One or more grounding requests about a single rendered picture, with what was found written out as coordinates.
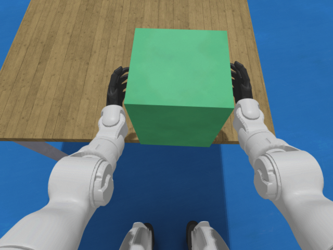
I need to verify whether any robot right upper arm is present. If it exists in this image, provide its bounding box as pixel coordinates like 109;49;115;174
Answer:
254;151;333;250

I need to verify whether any robot left forearm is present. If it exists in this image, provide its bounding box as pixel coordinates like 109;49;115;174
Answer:
48;105;128;196

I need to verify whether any carton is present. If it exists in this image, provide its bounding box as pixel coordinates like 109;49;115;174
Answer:
124;28;235;147

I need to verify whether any robot right forearm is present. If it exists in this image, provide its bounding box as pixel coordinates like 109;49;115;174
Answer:
233;98;324;188

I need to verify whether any robot left hand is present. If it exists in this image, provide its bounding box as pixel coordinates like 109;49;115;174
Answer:
106;66;129;107

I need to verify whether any table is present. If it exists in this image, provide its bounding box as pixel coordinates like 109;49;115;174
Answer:
0;0;276;161

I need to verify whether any robot left upper arm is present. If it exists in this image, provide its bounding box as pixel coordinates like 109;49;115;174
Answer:
0;156;114;250

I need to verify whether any robot right hand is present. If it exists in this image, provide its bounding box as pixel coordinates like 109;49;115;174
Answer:
230;61;253;104

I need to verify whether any robot left shin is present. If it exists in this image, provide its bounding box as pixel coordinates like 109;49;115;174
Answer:
132;222;147;229

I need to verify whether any left robot foot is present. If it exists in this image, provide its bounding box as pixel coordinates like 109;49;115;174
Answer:
144;223;155;250

